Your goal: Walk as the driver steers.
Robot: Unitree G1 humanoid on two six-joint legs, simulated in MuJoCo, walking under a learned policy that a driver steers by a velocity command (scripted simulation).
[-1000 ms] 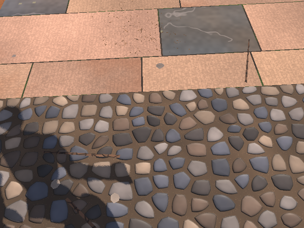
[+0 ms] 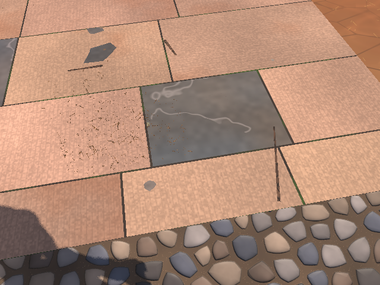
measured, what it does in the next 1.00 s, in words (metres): walks ahead, turning left: left foot, then right foot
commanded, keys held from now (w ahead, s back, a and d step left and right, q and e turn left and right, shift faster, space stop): q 0.94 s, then e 0.06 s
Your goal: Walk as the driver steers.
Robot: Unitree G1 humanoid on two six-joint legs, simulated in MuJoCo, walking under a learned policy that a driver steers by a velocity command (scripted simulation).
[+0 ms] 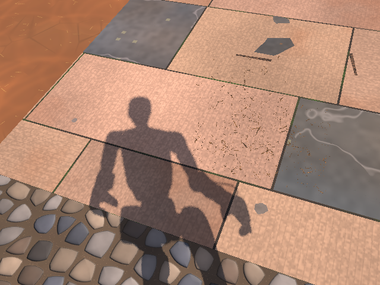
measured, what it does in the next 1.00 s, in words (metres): walks ahead, turning right: left foot, then right foot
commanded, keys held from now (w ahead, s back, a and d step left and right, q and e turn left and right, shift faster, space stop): e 0.20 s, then w+e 0.70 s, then w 0.10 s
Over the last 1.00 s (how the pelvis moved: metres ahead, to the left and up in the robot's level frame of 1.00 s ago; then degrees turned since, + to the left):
0.19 -0.02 0.00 34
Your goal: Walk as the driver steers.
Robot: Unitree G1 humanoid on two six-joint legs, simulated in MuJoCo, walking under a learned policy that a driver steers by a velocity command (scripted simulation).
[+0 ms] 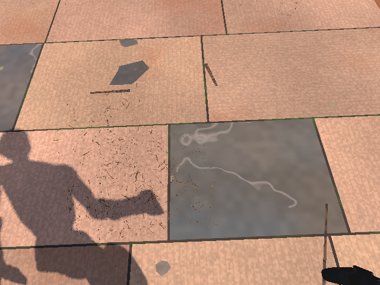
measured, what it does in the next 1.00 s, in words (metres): walks ahead: left foot, then right foot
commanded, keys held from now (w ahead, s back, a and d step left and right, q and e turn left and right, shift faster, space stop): w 0.50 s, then w+q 0.50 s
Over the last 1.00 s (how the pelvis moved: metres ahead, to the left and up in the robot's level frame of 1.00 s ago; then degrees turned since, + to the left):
0.23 -0.12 -0.01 -28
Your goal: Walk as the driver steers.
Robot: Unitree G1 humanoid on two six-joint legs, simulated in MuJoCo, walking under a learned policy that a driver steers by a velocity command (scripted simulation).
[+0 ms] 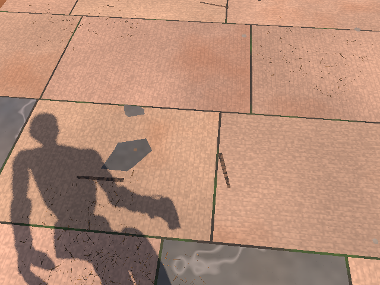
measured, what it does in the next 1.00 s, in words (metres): walks ahead, turning left: left foot, then right foot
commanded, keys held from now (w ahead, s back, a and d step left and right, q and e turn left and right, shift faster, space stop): w+q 0.44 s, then w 0.56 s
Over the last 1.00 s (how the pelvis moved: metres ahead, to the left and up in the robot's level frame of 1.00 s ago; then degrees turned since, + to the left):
0.56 -0.02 0.00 10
